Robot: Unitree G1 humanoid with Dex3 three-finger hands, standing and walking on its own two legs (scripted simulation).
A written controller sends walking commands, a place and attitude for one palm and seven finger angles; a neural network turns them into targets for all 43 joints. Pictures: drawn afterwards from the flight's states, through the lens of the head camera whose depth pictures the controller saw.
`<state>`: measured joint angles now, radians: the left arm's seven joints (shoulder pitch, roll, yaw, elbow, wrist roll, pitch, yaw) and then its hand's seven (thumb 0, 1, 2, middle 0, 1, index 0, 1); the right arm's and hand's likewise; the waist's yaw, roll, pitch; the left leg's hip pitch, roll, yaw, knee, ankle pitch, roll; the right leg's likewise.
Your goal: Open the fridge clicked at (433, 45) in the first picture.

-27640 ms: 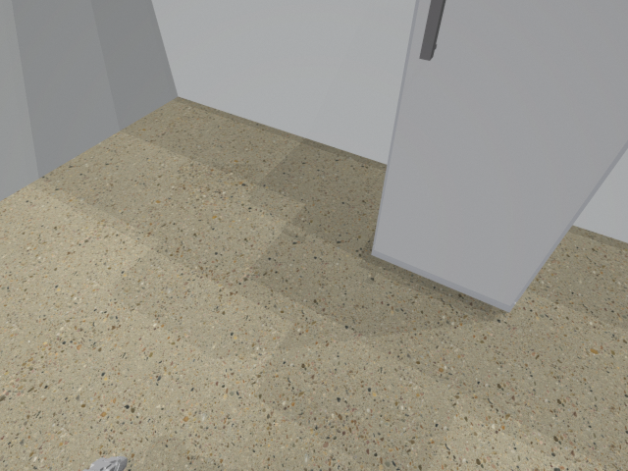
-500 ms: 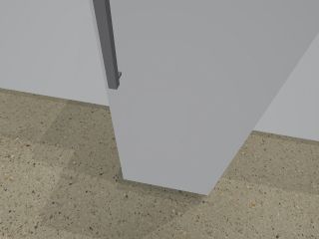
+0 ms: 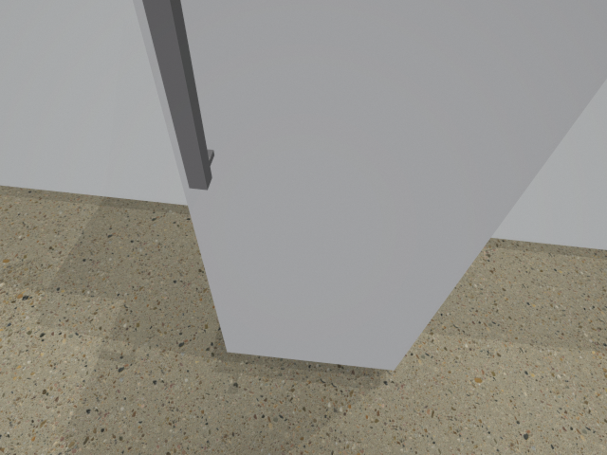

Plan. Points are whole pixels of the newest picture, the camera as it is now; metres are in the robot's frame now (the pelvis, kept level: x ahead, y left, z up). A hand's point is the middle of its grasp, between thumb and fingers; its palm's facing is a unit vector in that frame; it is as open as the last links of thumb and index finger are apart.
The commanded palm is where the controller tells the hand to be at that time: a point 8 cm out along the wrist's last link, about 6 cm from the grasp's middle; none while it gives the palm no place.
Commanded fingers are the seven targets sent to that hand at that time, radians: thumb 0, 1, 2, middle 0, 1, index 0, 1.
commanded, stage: come to a stop and stand still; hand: left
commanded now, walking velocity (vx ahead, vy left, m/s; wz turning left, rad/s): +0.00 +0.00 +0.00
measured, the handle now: (188, 85) +0.46 +0.18 +0.25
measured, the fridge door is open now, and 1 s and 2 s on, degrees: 0 0 0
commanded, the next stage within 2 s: none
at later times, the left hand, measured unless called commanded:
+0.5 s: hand out of the picture +0.00 +0.19 -0.16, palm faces +0.05 -0.96 -0.27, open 7.4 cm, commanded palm none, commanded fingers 0.00 0.90 0.90 -0.20 -0.30 -0.20 -0.30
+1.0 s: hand out of the picture -0.05 +0.24 -0.15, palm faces +0.02 -0.95 -0.31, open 7.4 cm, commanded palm none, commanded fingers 0.00 0.90 0.90 -0.20 -0.30 -0.20 -0.30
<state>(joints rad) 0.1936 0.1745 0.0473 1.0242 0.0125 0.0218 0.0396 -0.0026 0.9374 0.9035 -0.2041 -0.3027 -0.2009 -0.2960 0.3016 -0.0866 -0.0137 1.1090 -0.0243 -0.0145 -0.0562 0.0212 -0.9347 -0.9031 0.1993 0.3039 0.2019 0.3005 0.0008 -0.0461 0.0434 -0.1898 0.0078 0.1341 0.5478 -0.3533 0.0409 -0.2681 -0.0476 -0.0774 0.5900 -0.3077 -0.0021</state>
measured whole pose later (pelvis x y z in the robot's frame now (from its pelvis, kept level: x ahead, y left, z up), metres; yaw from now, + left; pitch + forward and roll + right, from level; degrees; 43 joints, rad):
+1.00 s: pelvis -0.09 +0.00 +0.01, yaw +1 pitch -4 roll +0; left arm 0.26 0.31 0.01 1.03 0.02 0.00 0.00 0.00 0.90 0.90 -0.21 -0.30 -0.20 -0.30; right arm 0.31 -0.31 -0.03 1.06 -0.02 0.00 0.01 0.01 -0.91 -0.90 0.20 0.30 0.20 0.30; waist -0.01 0.00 0.00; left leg -0.23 -0.01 0.10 0.47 -0.19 0.05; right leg -0.27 -0.03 -0.07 0.44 -0.17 -0.01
